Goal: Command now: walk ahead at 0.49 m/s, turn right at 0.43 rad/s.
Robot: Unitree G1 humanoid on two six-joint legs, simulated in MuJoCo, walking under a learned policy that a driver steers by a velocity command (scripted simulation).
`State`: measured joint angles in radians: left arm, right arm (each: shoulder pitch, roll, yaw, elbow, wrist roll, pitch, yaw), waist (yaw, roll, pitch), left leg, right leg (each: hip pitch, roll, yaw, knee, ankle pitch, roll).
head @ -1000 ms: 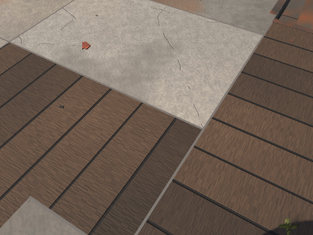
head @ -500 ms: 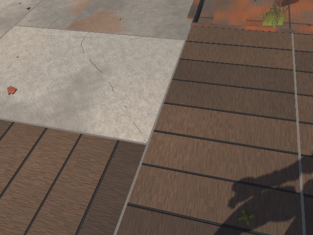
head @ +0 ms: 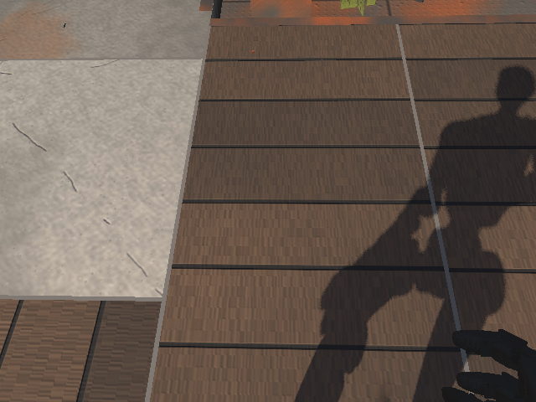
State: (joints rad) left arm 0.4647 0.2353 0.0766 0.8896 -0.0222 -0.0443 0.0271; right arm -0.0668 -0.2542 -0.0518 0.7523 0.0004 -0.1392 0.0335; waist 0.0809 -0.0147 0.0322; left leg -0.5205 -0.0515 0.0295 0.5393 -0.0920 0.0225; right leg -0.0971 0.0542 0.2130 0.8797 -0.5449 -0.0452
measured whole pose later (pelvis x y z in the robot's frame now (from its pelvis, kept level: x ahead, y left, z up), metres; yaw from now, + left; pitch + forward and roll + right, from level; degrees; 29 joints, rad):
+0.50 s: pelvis +0.27 -0.06 +0.01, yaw -4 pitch +3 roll +2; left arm 0.04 0.25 0.04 0.68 0.02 -0.08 -0.02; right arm 0.32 -0.29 -0.04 0.94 0.02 -0.07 0.01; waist -0.07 0.00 0.04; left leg -0.25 0.01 -0.04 0.95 -0.54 -0.02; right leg -0.48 -0.03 -0.04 0.57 -0.15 -0.05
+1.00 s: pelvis +0.38 -0.04 +0.01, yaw +12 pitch +3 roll -1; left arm 0.12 0.30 0.08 0.81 0.01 -0.01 0.03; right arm 0.11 -0.29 -0.08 0.71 0.00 0.03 0.01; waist 0.00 -0.02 0.05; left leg -0.38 0.00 0.04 0.59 -0.25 0.06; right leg -0.36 -0.09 -0.14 0.88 -0.50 0.04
